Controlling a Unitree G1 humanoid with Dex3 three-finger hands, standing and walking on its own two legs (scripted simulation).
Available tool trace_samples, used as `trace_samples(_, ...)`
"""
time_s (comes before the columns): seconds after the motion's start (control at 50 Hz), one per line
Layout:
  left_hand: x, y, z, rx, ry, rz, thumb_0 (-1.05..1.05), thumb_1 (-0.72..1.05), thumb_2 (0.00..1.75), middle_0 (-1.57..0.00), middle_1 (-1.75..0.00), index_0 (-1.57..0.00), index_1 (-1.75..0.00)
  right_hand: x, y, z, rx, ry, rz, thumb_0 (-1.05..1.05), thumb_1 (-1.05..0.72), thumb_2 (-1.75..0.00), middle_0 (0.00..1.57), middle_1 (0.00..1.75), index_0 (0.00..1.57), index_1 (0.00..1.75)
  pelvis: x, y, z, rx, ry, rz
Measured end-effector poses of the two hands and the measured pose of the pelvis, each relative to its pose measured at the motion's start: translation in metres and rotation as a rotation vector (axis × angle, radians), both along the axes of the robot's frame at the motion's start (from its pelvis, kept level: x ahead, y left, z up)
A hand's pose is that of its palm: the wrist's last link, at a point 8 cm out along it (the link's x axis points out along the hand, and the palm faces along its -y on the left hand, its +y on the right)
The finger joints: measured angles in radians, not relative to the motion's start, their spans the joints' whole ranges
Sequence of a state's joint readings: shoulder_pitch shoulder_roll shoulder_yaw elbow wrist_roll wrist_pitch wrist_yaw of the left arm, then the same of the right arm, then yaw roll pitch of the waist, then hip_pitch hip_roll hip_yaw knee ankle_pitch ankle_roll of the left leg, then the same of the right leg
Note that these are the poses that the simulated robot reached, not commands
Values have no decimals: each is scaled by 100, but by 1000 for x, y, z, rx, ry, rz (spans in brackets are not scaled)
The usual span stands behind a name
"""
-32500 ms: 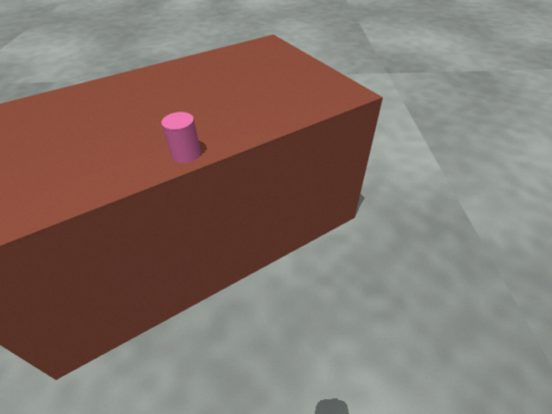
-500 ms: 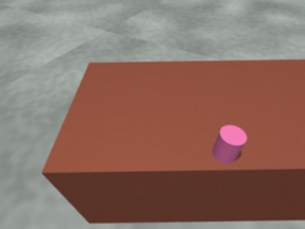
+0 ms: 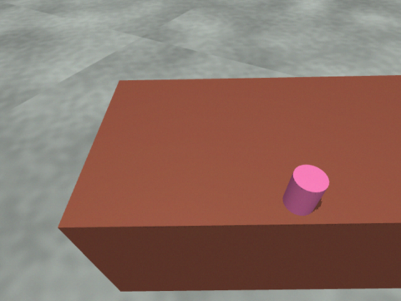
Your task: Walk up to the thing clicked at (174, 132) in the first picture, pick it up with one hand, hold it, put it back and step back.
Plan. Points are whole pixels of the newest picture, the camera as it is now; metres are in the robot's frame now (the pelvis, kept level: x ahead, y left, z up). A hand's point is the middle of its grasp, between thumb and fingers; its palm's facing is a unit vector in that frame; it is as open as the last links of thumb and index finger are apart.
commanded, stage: stand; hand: right
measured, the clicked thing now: (304, 190) +0.41 -0.25 -0.07
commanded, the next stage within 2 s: step back in 1.44 s
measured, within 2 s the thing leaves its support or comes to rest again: neither
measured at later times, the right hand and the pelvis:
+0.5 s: hand out of the picture +0.06 -0.26 -0.16, palm faces -0.01 +0.94 -0.34, open 7.4 cm; pelvis +0.00 +0.00 +0.00, yaw +0 degrees
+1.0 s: hand out of the picture +0.07 -0.25 -0.16, palm faces -0.01 +0.94 -0.34, open 7.4 cm; pelvis +0.01 +0.00 +0.00, yaw +0 degrees
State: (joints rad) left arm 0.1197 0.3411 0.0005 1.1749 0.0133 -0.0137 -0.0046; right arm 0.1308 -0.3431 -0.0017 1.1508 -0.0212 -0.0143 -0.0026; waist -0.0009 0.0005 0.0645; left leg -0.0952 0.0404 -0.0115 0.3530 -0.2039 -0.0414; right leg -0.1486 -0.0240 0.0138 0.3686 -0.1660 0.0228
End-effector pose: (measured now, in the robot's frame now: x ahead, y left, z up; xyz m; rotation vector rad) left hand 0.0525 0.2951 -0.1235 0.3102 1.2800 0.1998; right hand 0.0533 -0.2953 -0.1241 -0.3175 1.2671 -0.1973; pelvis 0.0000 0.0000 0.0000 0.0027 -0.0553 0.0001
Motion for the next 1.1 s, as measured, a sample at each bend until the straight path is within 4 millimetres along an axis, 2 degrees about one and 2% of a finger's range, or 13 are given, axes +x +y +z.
trace_samples(0.38,20,-2,3,1,-43,-18,0,90,89,-20,-30,-20,-30,7,-4,3,-4,-17,-10,1,-90,-89,20,30,20,30,4,-1,1,-1,-1,-2)
trace_samples(0.7,16,1,2,2,-22,-16,0,90,89,-20,-30,-20,-30,1,-4,3,-4,8,-16,1,-90,-89,20,30,20,30,5,-1,1,-2,5,-3)
trace_samples(1.1,21,2,5,6,-47,-19,0,90,89,-20,-30,-20,-30,12,-2,4,3,-27,-5,1,-90,-89,20,30,20,30,5,-1,1,-1,2,-1)
